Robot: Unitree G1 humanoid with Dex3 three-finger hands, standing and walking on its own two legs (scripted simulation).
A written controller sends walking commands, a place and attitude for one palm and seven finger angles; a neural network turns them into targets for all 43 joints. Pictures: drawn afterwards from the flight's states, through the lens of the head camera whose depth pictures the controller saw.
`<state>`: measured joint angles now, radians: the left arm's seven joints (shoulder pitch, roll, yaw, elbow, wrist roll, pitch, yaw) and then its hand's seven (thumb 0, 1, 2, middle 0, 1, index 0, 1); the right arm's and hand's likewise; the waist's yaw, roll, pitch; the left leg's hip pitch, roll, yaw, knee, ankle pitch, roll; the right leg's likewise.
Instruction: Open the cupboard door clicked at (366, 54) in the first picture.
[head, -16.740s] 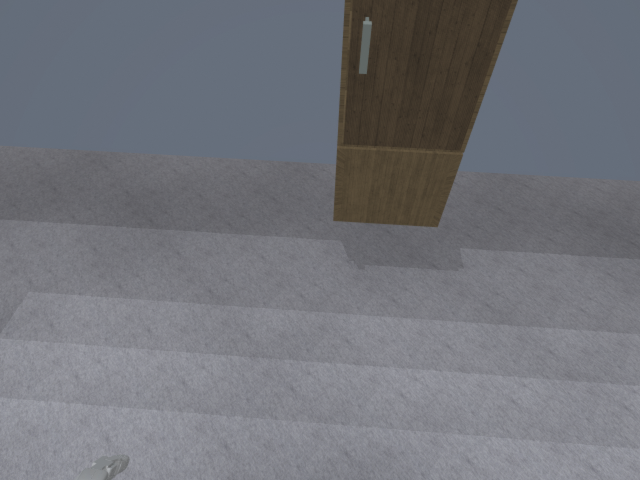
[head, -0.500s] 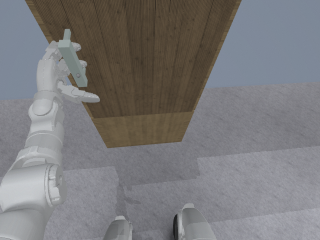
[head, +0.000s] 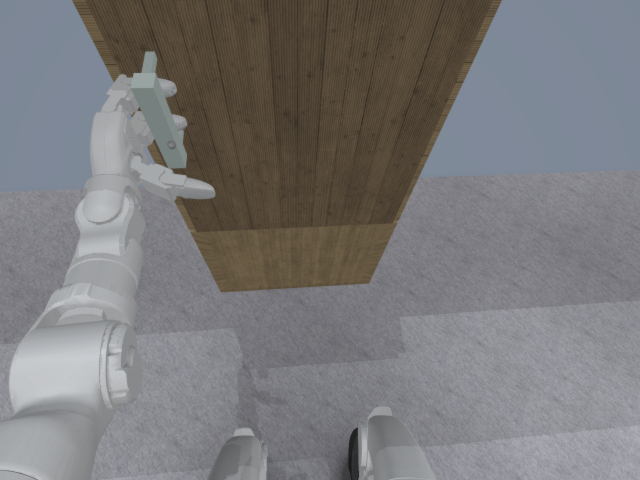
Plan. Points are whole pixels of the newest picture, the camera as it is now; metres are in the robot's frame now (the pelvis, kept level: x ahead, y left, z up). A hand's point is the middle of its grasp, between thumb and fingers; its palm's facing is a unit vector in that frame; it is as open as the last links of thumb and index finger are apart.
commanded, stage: close the thumb around the handle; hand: left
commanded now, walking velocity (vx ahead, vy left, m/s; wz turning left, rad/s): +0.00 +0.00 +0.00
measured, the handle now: (164, 113) +0.54 +0.18 +0.08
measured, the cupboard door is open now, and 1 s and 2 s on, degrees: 0 0 39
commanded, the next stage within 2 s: pull the door open along its arc in 0.80 s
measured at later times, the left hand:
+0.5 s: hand (178, 144) +0.50 +0.16 +0.07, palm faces +0.06 -1.00 -0.02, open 9.6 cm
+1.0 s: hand (184, 146) +0.50 +0.15 +0.07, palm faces +0.04 -1.00 -0.02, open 5.5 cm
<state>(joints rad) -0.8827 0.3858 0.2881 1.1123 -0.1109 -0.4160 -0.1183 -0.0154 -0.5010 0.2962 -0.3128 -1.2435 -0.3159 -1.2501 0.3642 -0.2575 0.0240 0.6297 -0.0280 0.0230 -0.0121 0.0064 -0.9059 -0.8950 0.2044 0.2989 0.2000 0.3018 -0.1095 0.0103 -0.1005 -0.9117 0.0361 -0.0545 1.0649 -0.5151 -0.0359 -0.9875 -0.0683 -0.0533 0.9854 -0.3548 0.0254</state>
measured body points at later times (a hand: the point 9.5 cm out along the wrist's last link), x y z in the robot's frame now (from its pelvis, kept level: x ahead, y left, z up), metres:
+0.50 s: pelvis +0.00 +0.00 +0.00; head +0.13 +0.01 +0.43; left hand +0.49 +0.21 +0.08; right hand +0.04 -0.26 -0.12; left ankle -0.01 +0.14 -0.66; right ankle +0.06 -0.14 -0.66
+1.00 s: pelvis +0.01 +0.00 +0.00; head +0.13 +0.00 +0.44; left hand +0.49 +0.21 +0.08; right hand +0.04 -0.27 -0.12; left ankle -0.01 +0.14 -0.66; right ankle +0.06 -0.14 -0.66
